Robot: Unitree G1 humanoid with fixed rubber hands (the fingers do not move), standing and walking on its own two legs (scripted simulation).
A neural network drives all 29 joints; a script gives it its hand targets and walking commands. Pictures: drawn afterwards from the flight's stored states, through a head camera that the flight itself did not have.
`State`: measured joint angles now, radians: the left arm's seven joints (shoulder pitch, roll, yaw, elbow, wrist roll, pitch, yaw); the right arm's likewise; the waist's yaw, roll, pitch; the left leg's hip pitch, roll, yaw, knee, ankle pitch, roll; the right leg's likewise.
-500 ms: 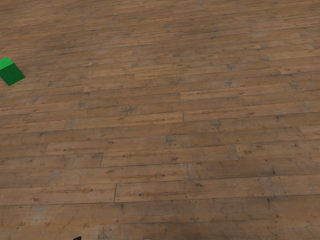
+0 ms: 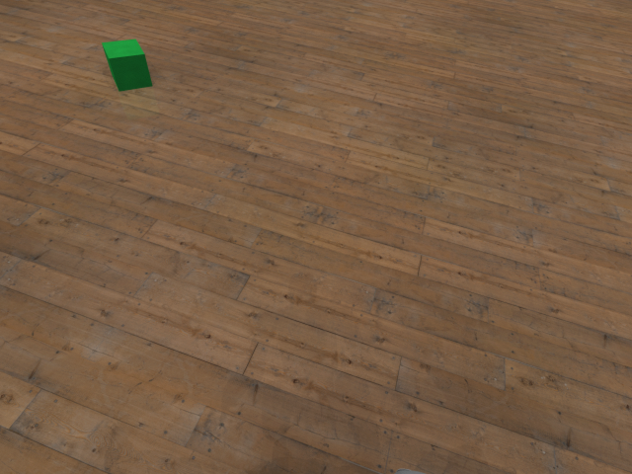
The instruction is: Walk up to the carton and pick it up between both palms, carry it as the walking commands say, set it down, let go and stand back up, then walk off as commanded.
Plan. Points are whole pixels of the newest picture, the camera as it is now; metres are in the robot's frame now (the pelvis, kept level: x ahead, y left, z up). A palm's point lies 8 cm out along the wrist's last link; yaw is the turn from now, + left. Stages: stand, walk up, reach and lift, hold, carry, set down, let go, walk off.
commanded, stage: walk up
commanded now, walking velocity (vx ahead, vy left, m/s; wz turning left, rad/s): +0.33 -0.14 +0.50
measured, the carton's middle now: (127, 64) +2.51 +1.13 -0.69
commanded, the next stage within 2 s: none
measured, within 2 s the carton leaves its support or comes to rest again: neither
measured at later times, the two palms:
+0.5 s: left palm out of the picture +0.10 +0.22 -0.12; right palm (464, 344) +0.37 -0.24 -0.13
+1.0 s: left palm (128, 273) +0.49 +0.36 -0.13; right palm (415, 286) +0.48 -0.17 -0.11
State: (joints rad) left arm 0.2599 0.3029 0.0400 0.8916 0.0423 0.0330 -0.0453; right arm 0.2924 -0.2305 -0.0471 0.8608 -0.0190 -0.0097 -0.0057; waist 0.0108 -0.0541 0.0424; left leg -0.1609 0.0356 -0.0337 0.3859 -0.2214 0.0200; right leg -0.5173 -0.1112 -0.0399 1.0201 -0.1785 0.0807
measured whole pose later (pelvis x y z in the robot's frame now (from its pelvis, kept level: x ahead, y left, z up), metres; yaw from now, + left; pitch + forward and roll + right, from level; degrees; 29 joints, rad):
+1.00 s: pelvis +0.44 +0.08 +0.00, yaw +20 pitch +0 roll -2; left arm 0.08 0.27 0.05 0.89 0.03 0.00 -0.05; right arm 0.42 -0.22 -0.03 0.98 -0.02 -0.09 0.01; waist -0.07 -0.02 0.06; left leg -0.05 -0.03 0.02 0.29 -0.25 0.07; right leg -0.64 -0.13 -0.05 0.90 -0.09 0.06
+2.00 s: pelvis +0.89 +0.30 +0.00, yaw +23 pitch +0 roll -1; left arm 0.11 0.25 0.06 0.92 0.03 0.00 -0.04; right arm 0.44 -0.19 -0.03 1.03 -0.02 -0.09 0.01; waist -0.08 -0.04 0.04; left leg -0.06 0.03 0.12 0.28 -0.22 0.02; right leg -0.58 -0.12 -0.07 0.87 -0.11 0.05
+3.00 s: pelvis +1.32 +0.53 +0.00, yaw +24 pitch +0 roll -1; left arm 0.15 0.23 0.07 0.96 0.03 -0.01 -0.03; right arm 0.41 -0.18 -0.04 1.08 -0.02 -0.10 0.00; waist -0.06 -0.03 0.04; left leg -0.09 0.04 0.18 0.31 -0.22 0.03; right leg -0.57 -0.13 -0.07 0.95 -0.14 0.04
